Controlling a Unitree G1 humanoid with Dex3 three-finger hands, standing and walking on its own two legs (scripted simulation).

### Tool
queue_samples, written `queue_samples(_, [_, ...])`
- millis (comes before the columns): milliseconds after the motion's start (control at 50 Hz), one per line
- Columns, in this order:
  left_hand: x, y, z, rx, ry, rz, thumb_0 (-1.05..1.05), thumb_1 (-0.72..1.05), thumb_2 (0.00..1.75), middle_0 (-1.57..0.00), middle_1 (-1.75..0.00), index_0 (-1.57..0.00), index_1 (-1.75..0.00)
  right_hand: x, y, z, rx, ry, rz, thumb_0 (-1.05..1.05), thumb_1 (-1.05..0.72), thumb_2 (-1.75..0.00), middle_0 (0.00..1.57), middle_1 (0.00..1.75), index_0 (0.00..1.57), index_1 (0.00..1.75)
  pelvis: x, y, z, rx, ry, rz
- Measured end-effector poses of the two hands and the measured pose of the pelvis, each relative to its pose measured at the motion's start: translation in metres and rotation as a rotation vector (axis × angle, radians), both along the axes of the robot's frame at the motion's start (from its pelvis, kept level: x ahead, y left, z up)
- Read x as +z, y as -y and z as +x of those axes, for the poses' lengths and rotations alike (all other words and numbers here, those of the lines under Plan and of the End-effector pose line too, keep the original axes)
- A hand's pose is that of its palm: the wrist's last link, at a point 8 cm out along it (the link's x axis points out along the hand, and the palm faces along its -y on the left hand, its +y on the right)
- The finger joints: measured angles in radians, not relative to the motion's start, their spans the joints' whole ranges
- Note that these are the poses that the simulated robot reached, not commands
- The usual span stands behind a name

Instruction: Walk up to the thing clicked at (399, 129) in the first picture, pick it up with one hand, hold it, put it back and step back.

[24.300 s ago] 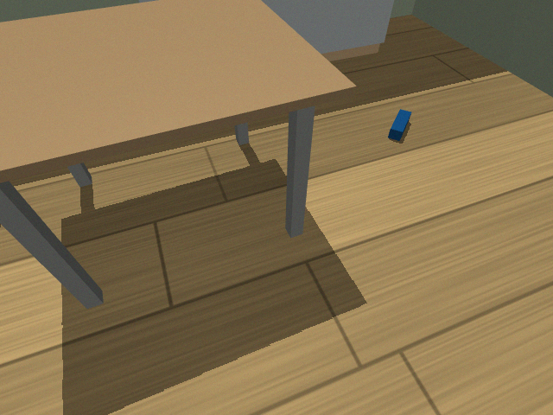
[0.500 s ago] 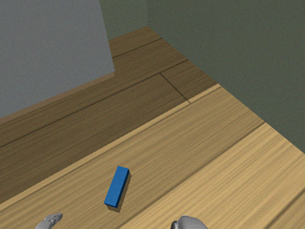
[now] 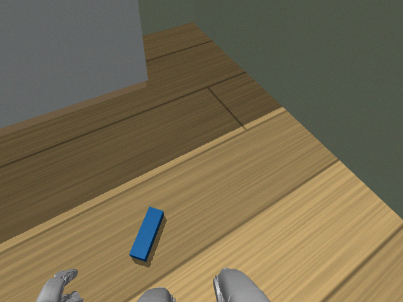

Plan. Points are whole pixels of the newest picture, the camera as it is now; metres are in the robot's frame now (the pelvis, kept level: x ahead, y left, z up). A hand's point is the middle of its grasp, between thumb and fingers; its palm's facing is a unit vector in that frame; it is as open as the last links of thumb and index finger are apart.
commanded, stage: walk up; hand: left
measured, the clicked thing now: (147, 233) +0.43 +0.21 -0.73
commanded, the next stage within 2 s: none
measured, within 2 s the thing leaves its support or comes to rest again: neither
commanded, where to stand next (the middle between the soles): +0.04 -0.02 m, yaw -2 degrees
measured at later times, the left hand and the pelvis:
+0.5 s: hand out of the picture +0.04 +0.26 -0.13, palm faces -0.06 -0.92 -0.38, open 7.3 cm; pelvis -0.02 -0.01 +0.01, yaw -3 degrees
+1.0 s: hand out of the picture +0.10 +0.23 -0.14, palm faces -0.10 -0.93 -0.36, open 7.3 cm; pelvis +0.00 -0.02 +0.00, yaw -3 degrees
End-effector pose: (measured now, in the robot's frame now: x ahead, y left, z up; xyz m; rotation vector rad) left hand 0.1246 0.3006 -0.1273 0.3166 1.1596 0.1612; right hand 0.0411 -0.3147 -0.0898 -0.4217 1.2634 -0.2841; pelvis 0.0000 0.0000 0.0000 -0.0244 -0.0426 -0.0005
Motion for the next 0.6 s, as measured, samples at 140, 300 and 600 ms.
queue_samples(140, [0.003, -0.010, -0.051, -0.008, -0.097, 0.032, 0.00, 0.91, 0.89, -0.21, -0.30, -0.21, -0.30, 0.010, 0.006, 0.006, 0.009, 0.091, -0.006, 0.01, -0.90, -0.90, 0.21, 0.30, 0.21, 0.30, 0.004, 0.003, -0.012, -0.053, -0.013, 0.006])
queue_samples(300, [0.017, 0.011, -0.080, -0.034, -0.069, 0.069, 0.00, 0.91, 0.89, -0.21, -0.30, -0.21, -0.30, -0.014, 0.021, 0.003, 0.001, 0.155, 0.066, 0.01, -0.90, -0.90, 0.21, 0.30, 0.21, 0.30, -0.002, 0.018, -0.028, -0.068, 0.025, -0.017])
queue_samples(600, [0.020, -0.019, -0.074, -0.006, -0.040, 0.050, 0.00, 0.90, 0.89, -0.21, -0.30, -0.21, -0.30, -0.008, -0.011, -0.005, 0.017, 0.111, 0.075, 0.01, -0.90, -0.90, 0.20, 0.30, 0.21, 0.30, 0.003, -0.007, -0.012, -0.053, 0.019, 0.043])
